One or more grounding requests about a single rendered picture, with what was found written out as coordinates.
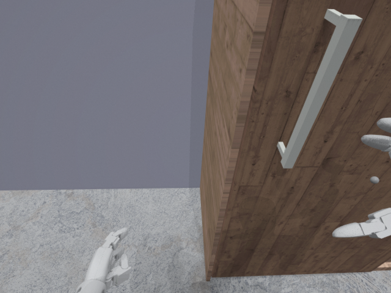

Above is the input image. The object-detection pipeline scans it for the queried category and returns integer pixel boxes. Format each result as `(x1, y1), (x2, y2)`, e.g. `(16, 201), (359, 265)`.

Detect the robot left forearm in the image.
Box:
(75, 280), (106, 293)

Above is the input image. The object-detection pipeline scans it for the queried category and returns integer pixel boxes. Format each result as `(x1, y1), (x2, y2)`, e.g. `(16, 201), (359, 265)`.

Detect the right robot hand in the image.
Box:
(332, 118), (391, 239)

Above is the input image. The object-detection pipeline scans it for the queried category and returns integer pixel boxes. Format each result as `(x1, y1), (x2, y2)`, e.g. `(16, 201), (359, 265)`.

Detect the handle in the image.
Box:
(277, 9), (363, 168)

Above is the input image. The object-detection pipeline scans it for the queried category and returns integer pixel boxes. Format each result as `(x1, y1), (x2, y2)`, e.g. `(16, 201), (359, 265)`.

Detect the left robot hand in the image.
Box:
(84, 228), (131, 290)

